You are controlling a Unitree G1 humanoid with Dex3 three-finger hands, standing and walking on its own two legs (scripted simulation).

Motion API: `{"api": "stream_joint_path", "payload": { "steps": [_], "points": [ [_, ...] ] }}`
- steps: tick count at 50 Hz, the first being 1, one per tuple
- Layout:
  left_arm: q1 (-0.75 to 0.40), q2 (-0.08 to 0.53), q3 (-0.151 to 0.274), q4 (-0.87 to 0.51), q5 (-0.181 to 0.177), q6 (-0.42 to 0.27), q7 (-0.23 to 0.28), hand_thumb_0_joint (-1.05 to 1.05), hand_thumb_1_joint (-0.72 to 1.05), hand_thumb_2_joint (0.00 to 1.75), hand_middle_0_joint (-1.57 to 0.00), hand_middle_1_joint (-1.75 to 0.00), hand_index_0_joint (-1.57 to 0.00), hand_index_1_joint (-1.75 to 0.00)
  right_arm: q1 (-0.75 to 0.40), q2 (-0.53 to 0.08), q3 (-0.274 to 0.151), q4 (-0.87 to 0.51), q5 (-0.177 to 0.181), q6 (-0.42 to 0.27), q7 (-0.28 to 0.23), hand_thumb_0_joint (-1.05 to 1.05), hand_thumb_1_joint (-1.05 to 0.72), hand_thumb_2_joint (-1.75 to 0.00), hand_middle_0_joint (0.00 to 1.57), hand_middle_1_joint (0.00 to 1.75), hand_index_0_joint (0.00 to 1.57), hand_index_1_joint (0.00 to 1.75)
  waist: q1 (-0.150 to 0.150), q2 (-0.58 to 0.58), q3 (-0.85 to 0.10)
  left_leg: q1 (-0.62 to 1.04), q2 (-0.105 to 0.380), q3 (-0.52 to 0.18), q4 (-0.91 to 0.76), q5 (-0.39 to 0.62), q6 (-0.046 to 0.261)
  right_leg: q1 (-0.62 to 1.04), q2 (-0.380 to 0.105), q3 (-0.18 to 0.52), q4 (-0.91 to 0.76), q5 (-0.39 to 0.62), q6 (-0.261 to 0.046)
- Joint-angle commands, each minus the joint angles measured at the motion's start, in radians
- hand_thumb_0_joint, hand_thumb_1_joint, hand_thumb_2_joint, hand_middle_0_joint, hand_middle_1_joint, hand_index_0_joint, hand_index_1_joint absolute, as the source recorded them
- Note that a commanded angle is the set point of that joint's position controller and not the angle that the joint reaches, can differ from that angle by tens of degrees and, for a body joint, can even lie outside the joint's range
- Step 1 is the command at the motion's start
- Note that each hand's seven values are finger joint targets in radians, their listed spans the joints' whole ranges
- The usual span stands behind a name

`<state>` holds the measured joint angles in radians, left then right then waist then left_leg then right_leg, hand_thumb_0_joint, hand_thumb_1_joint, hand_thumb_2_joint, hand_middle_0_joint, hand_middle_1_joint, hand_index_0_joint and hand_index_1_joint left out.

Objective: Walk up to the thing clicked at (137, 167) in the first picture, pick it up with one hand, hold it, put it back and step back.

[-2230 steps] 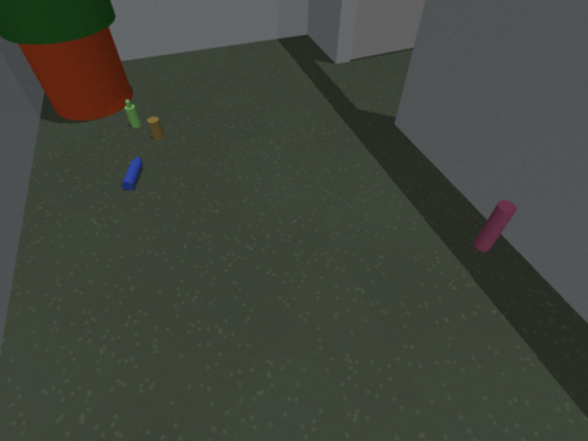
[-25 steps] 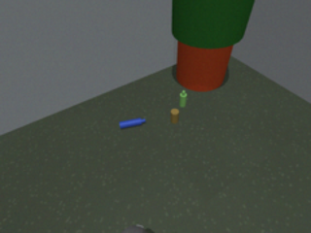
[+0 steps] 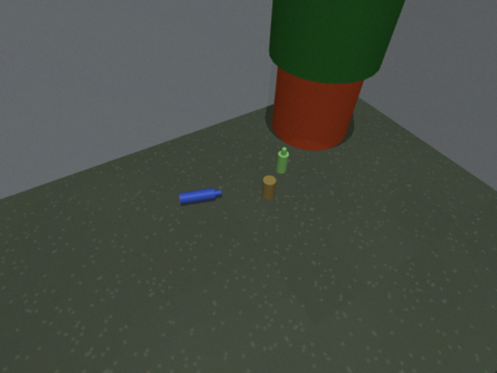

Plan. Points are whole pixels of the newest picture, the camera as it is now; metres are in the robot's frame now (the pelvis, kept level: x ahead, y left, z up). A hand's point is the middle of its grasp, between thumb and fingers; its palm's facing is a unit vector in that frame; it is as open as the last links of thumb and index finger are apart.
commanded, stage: step back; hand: left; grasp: from above
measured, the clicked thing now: (200, 195) +1.04 +0.24 -0.73
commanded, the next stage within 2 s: stand in 0.32 s
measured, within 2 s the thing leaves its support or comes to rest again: neither
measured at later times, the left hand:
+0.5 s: hand out of the picture +0.14 +0.28 -0.15, palm faces +0.01 -0.94 -0.33, open 7.4 cm
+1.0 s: hand out of the picture +0.10 +0.25 -0.13, palm faces +0.01 -0.94 -0.35, open 7.4 cm
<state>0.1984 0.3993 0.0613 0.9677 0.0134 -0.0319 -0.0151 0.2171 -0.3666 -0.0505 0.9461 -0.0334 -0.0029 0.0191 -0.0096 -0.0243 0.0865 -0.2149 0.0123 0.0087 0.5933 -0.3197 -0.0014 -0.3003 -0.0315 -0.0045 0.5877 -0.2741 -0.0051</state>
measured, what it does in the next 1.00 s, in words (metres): stands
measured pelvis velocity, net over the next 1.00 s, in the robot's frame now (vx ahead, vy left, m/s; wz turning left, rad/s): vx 0.02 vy -0.01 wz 0.03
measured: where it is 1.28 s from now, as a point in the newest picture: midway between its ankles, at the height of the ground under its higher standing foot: outside the picture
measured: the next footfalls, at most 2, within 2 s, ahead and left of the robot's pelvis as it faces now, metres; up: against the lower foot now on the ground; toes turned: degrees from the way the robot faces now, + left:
none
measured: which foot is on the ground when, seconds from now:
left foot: down 0.00-1.00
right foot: down 0.00-1.00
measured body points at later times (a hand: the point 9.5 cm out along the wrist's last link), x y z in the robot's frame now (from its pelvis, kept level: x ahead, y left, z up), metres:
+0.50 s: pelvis +0.04 +0.02 +0.01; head +0.07 +0.03 +0.46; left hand +0.13 +0.33 -0.12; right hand +0.13 -0.27 -0.12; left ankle +0.01 +0.14 -0.73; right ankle +0.06 -0.13 -0.73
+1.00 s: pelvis +0.02 -0.01 +0.02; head +0.03 -0.01 +0.47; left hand +0.10 +0.30 -0.11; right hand +0.12 -0.30 -0.12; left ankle +0.01 +0.14 -0.73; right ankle +0.06 -0.13 -0.73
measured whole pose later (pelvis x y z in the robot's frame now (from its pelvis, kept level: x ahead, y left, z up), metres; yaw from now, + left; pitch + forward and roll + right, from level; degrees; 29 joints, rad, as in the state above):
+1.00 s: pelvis +0.02 -0.01 +0.02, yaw +2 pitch -4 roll +0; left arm 0.08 0.36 0.00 1.14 0.01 -0.02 -0.01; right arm 0.08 -0.35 0.00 1.12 -0.01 -0.01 0.01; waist 0.01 0.01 0.07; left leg -0.06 0.02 -0.03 0.32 -0.20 -0.03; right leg -0.14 -0.03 -0.04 0.34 -0.14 0.01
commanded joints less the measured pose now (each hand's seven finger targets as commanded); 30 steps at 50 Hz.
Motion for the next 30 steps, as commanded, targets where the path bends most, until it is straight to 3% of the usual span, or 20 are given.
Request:
{"api": "stream_joint_path", "payload": {
  "steps": [1,2,3,4,6,8,9,11,12,13,14,15,16,17,18,19,21,23,26,30],
  "points": [
    [0.070,0.238,0.069,-0.008,0.021,-0.032,0.042,0.00,0.90,0.90,-0.20,-0.30,-0.20,-0.30,-0.078,-0.105,-0.007,-0.087,0.029,-0.005,-0.019,0.00,-0.90,-0.90,0.20,0.30,0.20,0.30,0.068,-0.071,-0.095,-0.301,-0.003,-0.088,0.107,-0.107,0.031,0.286,-0.155,0.291,-0.244,0.031,-0.060],
    [-0.008,0.295,0.072,-0.035,0.022,-0.033,0.042,0.00,0.90,0.90,-0.20,-0.30,-0.20,-0.30,-0.034,-0.128,-0.018,-0.068,0.023,0.008,-0.026,0.00,-0.90,-0.90,0.20,0.30,0.20,0.30,0.044,-0.110,-0.088,-0.224,-0.027,-0.092,0.249,-0.251,0.007,0.085,-0.332,0.496,-0.362,-0.239,-0.161],
    [-0.108,0.305,0.069,-0.063,0.024,-0.028,0.040,0.00,0.90,0.90,-0.20,-0.30,-0.20,-0.30,-0.001,-0.194,-0.043,-0.029,0.019,0.016,-0.029,0.00,-0.90,-0.90,0.20,0.30,0.20,0.30,0.016,-0.077,-0.032,-0.116,0.006,-0.117,0.306,-0.269,-0.001,-0.085,-0.368,0.519,-0.364,-0.343,-0.232],
    [-0.142,0.280,0.062,-0.070,0.024,-0.027,0.039,0.00,0.90,0.90,-0.20,-0.30,-0.20,-0.30,0.020,-0.206,-0.046,-0.010,0.020,0.015,-0.026,0.00,-0.90,-0.90,0.20,0.30,0.20,0.30,-0.001,-0.070,-0.004,-0.092,0.024,-0.116,0.260,-0.245,0.001,-0.113,-0.332,0.458,-0.334,-0.310,-0.228],
    [-0.130,0.229,0.052,-0.064,0.018,-0.030,0.038,0.00,0.90,0.90,-0.20,-0.30,-0.20,-0.30,0.003,-0.190,-0.037,0.008,0.024,0.004,-0.021,0.00,-0.90,-0.90,0.20,0.30,0.20,0.30,0.014,-0.079,-0.036,-0.129,0.001,-0.110,0.200,-0.203,0.014,-0.007,-0.258,0.317,-0.277,-0.136,-0.172],
    [-0.111,0.239,0.056,-0.043,0.020,-0.028,0.036,0.00,0.90,0.90,-0.20,-0.30,-0.20,-0.30,0.003,-0.191,-0.037,0.018,0.018,0.001,-0.022,0.00,-0.90,-0.90,0.20,0.30,0.20,0.30,0.030,-0.131,-0.067,-0.122,0.004,-0.080,0.167,-0.176,0.008,0.025,-0.250,0.287,-0.249,-0.067,-0.163],
    [-0.125,0.242,0.057,-0.042,0.018,-0.025,0.033,0.00,0.90,0.90,-0.20,-0.30,-0.20,-0.30,0.021,-0.180,-0.032,0.028,0.018,-0.004,-0.022,0.00,-0.90,-0.90,0.20,0.30,0.20,0.30,0.019,-0.142,-0.085,-0.085,0.008,-0.053,0.077,-0.151,0.006,0.037,-0.238,0.251,-0.215,0.009,-0.155],
    [-0.154,0.218,0.047,-0.038,0.007,-0.015,0.033,0.00,0.90,0.90,-0.20,-0.30,-0.20,-0.30,0.042,-0.165,-0.031,0.050,0.013,-0.014,-0.026,0.00,-0.90,-0.90,0.20,0.30,0.20,0.30,-0.009,-0.134,-0.123,0.026,-0.003,-0.031,-0.157,0.033,0.012,0.038,-0.190,0.156,-0.124,0.180,-0.107],
    [-0.162,0.188,0.036,-0.045,0.001,-0.011,0.032,0.00,0.90,0.90,-0.20,-0.30,-0.20,-0.30,0.043,-0.193,-0.044,0.056,0.002,-0.019,-0.030,0.00,-0.90,-0.90,0.20,0.30,0.20,0.30,-0.012,-0.093,-0.143,0.074,0.033,-0.096,-0.183,0.153,0.024,0.022,-0.160,0.118,-0.054,0.262,-0.069],
    [-0.157,0.151,0.027,-0.053,-0.009,-0.008,0.032,0.00,0.90,0.90,-0.20,-0.30,-0.20,-0.30,0.025,-0.231,-0.052,0.051,-0.006,-0.027,-0.036,0.00,-0.90,-0.90,0.20,0.30,0.20,0.30,0.001,0.010,-0.165,0.077,0.141,-0.234,-0.217,0.317,0.060,0.013,-0.094,0.059,0.047,0.277,-0.030],
    [-0.138,0.138,0.020,-0.032,-0.020,-0.004,0.032,0.00,0.90,0.90,-0.20,-0.30,-0.20,-0.30,-0.087,-0.264,-0.049,0.027,0.005,-0.030,-0.032,0.00,-0.90,-0.90,0.20,0.30,0.20,0.30,0.051,0.073,-0.135,0.008,0.189,-0.278,-0.206,0.300,0.101,0.029,-0.024,-0.008,0.013,0.105,-0.005],
    [-0.130,0.162,0.024,-0.004,-0.019,-0.003,0.033,0.00,0.90,0.90,-0.20,-0.30,-0.20,-0.30,-0.135,-0.260,-0.044,0.024,0.012,-0.026,-0.026,0.00,-0.90,-0.90,0.20,0.30,0.20,0.30,0.059,0.067,-0.119,-0.056,0.187,-0.242,-0.180,0.253,0.119,0.101,-0.020,-0.003,-0.030,0.005,-0.007],
    [-0.118,0.145,0.009,0.015,-0.023,-0.002,0.028,0.00,0.90,0.90,-0.20,-0.30,-0.20,-0.30,-0.132,-0.232,-0.031,0.028,0.010,-0.040,-0.024,0.00,-0.90,-0.90,0.20,0.30,0.20,0.30,0.054,0.014,-0.117,-0.039,0.179,-0.251,-0.202,0.282,0.097,0.139,-0.048,0.048,-0.100,0.076,-0.006],
    [-0.141,0.146,0.008,0.023,-0.017,-0.003,0.022,0.00,0.90,0.90,-0.20,-0.30,-0.20,-0.30,-0.114,-0.216,-0.024,0.037,0.018,-0.046,-0.024,0.00,-0.90,-0.90,0.20,0.30,0.20,0.30,0.033,0.023,-0.123,-0.008,0.150,-0.202,-0.207,0.349,0.067,0.160,-0.068,0.056,-0.097,0.179,-0.012],
    [-0.154,0.146,0.008,0.026,-0.015,-0.006,0.019,0.00,0.90,0.90,-0.20,-0.30,-0.20,-0.30,-0.087,-0.213,-0.019,0.048,0.019,-0.053,-0.028,0.00,-0.90,-0.90,0.20,0.30,0.20,0.30,0.015,0.057,-0.131,0.031,0.143,-0.185,-0.214,0.484,0.033,0.166,-0.070,0.054,-0.076,0.255,-0.014],
    [-0.141,0.138,0.005,0.031,-0.017,-0.004,0.019,0.00,0.90,0.90,-0.20,-0.30,-0.20,-0.30,-0.075,-0.222,-0.019,0.062,0.017,-0.057,-0.032,0.00,-0.90,-0.90,0.20,0.30,0.20,0.30,0.013,0.099,-0.143,0.082,0.140,-0.170,-0.202,0.602,0.014,0.156,-0.065,0.043,-0.074,0.295,-0.011],
    [-0.130,0.132,-0.006,0.044,-0.021,-0.003,0.023,0.00,0.90,0.90,-0.20,-0.30,-0.20,-0.30,-0.085,-0.238,-0.024,0.075,0.022,-0.057,-0.036,0.00,-0.90,-0.90,0.20,0.30,0.20,0.30,0.016,0.130,-0.179,0.140,0.131,-0.134,-0.159,0.724,0.019,0.187,-0.069,0.031,-0.099,0.376,-0.010],
    [-0.143,0.145,-0.010,0.054,-0.016,-0.001,0.025,0.00,0.90,0.90,-0.20,-0.30,-0.20,-0.30,-0.109,-0.213,-0.019,0.072,0.029,-0.050,-0.039,0.00,-0.90,-0.90,0.20,0.30,0.20,0.30,0.014,0.107,-0.188,0.145,0.119,-0.110,-0.167,0.696,0.024,0.213,-0.074,0.029,-0.121,0.426,-0.016],
    [-0.171,0.156,-0.013,0.065,-0.009,0.008,0.023,0.00,0.90,0.90,-0.20,-0.30,-0.20,-0.30,-0.126,-0.200,-0.009,0.074,0.030,-0.042,-0.040,0.00,-0.90,-0.90,0.20,0.30,0.20,0.30,0.008,0.095,-0.160,0.109,0.123,-0.113,-0.226,0.599,0.021,0.240,-0.071,0.025,-0.146,0.367,-0.011],
    [-0.174,0.155,-0.022,0.082,-0.006,0.005,0.022,0.00,0.90,0.90,-0.20,-0.30,-0.20,-0.30,-0.156,-0.193,-0.006,0.082,0.035,-0.035,-0.038,0.00,-0.90,-0.90,0.20,0.30,0.20,0.30,0.010,0.048,-0.186,0.125,0.116,-0.102,-0.239,0.508,0.019,0.279,-0.096,0.041,-0.191,0.415,-0.013]
  ]
}}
